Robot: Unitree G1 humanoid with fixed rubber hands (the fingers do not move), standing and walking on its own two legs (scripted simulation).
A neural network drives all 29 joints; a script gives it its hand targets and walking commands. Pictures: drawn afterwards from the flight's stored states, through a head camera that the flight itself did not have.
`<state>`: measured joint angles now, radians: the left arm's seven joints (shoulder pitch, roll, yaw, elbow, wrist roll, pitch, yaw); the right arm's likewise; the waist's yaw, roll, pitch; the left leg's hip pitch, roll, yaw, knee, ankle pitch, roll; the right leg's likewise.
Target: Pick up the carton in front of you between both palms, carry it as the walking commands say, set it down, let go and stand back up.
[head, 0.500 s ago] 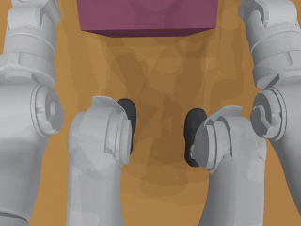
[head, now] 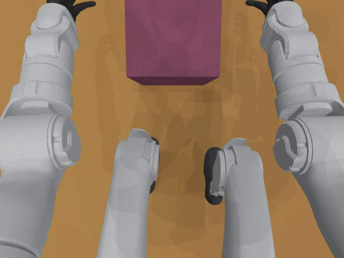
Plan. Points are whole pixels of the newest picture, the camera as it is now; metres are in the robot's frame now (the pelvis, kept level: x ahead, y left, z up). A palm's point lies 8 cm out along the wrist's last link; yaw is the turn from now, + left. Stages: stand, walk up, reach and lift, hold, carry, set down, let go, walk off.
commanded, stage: set down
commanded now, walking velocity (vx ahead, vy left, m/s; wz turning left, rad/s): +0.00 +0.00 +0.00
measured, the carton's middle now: (173, 45) +0.54 +0.07 -0.33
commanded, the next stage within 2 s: let go in 0.60 s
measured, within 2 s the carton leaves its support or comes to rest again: neither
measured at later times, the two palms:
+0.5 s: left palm out of the picture +0.53 +0.28 +0.04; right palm out of the picture +0.57 -0.12 +0.04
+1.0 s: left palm out of the picture +0.44 +0.28 +0.15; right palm out of the picture +0.47 -0.15 +0.15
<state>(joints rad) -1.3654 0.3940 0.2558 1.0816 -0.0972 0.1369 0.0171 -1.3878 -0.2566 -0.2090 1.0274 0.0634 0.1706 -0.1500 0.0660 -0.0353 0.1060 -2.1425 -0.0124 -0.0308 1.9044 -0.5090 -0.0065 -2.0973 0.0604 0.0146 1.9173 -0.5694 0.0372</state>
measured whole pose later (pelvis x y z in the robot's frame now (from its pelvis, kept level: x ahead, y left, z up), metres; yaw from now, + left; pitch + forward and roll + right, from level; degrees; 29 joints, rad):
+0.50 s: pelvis +0.02 +0.00 +0.13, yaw +0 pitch +47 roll -2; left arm -1.20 0.37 0.32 0.91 -0.04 0.20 -0.06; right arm -1.21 -0.22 -0.25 0.84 0.02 0.23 -0.12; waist 0.06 -0.04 -0.05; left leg -1.83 -0.01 -0.03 1.40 -0.39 0.00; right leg -1.79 0.05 0.03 1.41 -0.44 0.03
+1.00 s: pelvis +0.07 +0.01 +0.25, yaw +1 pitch +37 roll -1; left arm -0.61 0.27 0.25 0.67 0.07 0.11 -0.12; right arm -0.59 -0.13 -0.21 0.60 -0.08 0.14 -0.06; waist 0.04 -0.02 -0.07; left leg -1.23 -0.02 -0.01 0.86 -0.27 0.02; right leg -1.19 0.02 0.06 0.85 -0.31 0.03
